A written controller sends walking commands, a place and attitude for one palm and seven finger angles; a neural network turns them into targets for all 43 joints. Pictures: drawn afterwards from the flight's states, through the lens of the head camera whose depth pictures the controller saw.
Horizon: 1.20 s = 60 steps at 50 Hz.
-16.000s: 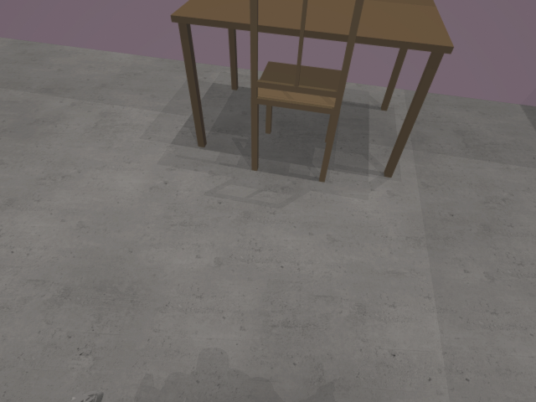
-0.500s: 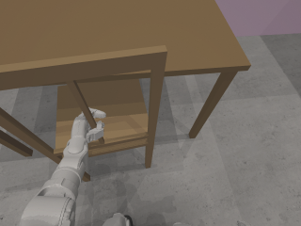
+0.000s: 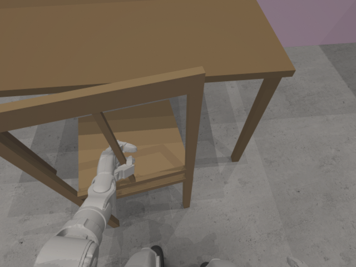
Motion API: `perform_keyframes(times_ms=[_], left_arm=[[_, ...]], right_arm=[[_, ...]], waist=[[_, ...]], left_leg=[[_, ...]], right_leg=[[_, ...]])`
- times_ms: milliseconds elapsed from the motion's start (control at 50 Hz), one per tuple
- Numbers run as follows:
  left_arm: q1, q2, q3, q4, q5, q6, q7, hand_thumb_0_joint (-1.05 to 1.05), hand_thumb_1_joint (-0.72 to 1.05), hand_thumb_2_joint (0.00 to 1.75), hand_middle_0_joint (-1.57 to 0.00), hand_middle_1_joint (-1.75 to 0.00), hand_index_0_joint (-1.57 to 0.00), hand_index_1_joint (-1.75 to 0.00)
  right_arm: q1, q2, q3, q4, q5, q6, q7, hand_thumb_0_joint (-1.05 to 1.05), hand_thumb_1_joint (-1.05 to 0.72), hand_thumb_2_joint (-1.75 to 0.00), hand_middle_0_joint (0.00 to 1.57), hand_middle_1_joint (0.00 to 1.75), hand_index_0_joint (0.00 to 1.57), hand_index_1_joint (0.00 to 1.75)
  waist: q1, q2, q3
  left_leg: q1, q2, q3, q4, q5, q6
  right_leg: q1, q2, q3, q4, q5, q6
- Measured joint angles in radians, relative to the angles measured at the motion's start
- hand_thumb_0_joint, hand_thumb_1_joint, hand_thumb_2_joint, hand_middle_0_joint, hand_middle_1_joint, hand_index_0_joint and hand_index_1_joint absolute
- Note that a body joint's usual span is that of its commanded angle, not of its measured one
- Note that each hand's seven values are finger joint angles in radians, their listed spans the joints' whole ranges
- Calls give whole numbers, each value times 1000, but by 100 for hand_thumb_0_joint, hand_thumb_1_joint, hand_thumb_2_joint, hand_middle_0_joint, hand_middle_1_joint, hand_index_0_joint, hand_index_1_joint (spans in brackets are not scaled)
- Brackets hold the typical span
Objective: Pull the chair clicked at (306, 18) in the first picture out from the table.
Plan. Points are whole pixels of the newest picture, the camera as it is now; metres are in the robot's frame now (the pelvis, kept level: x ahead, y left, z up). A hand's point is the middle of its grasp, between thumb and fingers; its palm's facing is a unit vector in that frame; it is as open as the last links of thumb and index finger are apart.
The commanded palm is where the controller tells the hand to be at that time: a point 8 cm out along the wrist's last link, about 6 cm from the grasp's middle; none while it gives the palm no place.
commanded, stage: step backward, pulling the chair out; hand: left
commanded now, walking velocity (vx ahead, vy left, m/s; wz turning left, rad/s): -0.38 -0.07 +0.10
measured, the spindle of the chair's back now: (119, 154) +0.38 +0.15 -0.03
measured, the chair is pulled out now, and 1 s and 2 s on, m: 0.16 0.16 0.25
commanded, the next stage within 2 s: none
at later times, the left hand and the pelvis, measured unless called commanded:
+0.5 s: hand (130, 168) +0.36 +0.13 -0.06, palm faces +0.00 -0.98 -0.17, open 4.9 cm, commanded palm +0.36 +0.18 -0.06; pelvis +0.00 +0.00 +0.00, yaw +1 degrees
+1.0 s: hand (130, 169) +0.35 +0.13 -0.06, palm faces -0.02 -0.98 -0.17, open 4.9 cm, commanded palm +0.35 +0.18 -0.06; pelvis -0.01 +0.00 +0.00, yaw +0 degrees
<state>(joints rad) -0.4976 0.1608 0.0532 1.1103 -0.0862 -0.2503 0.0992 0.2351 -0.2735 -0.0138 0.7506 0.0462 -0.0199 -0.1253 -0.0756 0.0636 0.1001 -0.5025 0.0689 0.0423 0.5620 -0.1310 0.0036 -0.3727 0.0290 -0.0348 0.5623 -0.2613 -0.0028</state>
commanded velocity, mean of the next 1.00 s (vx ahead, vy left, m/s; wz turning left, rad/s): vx -0.38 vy -0.02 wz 0.08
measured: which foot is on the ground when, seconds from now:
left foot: down 0.00-1.00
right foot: down 0.00-1.00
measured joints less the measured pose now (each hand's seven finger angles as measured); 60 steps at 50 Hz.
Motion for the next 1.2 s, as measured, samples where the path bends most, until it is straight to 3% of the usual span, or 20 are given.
perform_keyframes(times_ms=[180, 340, 480, 600, 780, 880, 920, 960, 1060, 1140, 1200], left_arm=[[-14, 10, -17, -10, 11, 13, -5, 2, 77, 84, -31, -114, -50, -145], [-14, 8, -2, -6, 13, 2, 0, 2, 76, 85, -33, -113, -50, -145], [-9, -6, -39, -8, 26, -3, -6, 1, 76, 84, -32, -114, -50, -145], [-30, 6, -57, -19, 30, 18, -11, 1, 76, 84, -30, -117, -50, -145], [-46, 25, -18, -21, 15, 32, -4, 2, 75, 85, -31, -117, -50, -145], [-28, 15, -18, -18, 20, 18, 1, 2, 75, 85, -32, -117, -50, -145], [-22, 8, -28, -18, 27, 16, -3, 2, 75, 85, -31, -118, -50, -145], [-24, 11, -45, -16, 30, 19, -8, 2, 75, 84, -31, -118, -50, -145], [-44, 24, -48, -22, 28, 41, -12, 2, 75, 84, -29, -120, -50, -145], [-59, 41, -17, -22, 16, 54, -12, 2, 75, 84, -30, -119, -50, -145], [-56, 50, 1, -30, 6, 63, -14, 3, 75, 85, -31, -118, -50, -145]], right_arm=[[-4, 21, 7, 7, -15, -37, -5, 1, -90, -90, 20, 30, 20, 30], [-17, 35, 14, 21, -15, -54, -2, 1, -90, -90, 20, 30, 20, 30], [-21, 11, 8, 43, -13, -43, -15, 1, -90, -90, 20, 30, 20, 30], [-38, 27, 11, 24, -21, -45, -14, 1, -90, -90, 20, 30, 20, 30], [-48, 55, 25, 3, -22, -66, -2, 1, -90, -90, 20, 30, 20, 30], [-33, 23, 19, 31, -17, -59, -11, 1, -90, -90, 21, 30, 20, 30], [-26, 7, 15, 45, -17, -53, -17, 1, -90, -90, 21, 30, 20, 30], [-21, 6, 10, 52, -15, -44, -16, 1, -90, -90, 20, 30, 20, 30], [-23, 29, 13, 35, -35, -54, -3, 1, -90, -90, 20, 30, 20, 30], [-36, 54, 26, 16, -39, -72, 11, 1, -90, -90, 20, 30, 20, 30], [-32, 65, 34, 7, -30, -76, 17, 1, -90, -90, 20, 30, 20, 30]], waist=[[18, -21, 10], [9, 1, 30], [17, -14, 27], [30, -35, 28], [12, -10, 53], [-1, -8, 56], [-2, -6, 56], [7, -26, 51], [23, -48, 52], [19, -32, 80], [14, -14, 92]], left_leg=[[-1, -8, 4, 14, -1, 1], [3, 5, -19, 23, -5, -15], [26, -19, -7, 8, -8, 3], [11, -21, -1, 16, -3, 8], [-7, 10, -32, 29, 9, -15], [2, -22, -55, 62, -63, -28], [20, -28, -54, 43, 6, -9], [31, -37, -40, 34, -2, 7], [26, -34, -29, 13, 7, 9], [25, -7, -44, 16, 19, -8], [15, 10, -63, 34, 18, -25]], right_leg=[[-18, -9, 3, 51, -22, -4], [9, 6, -18, 24, -13, -15], [25, -18, -9, 23, -21, 5], [-1, -22, -4, 51, -26, 4], [2, 13, -29, 28, -1, -18], [19, 0, -23, 36, -12, -12], [31, -5, -20, 41, -19, -2], [30, -15, -8, 49, -24, 6], [-5, -8, 12, 96, -136, 0], [8, 13, -8, 58, -60, -2], [20, 29, -31, 22, 47, -23]])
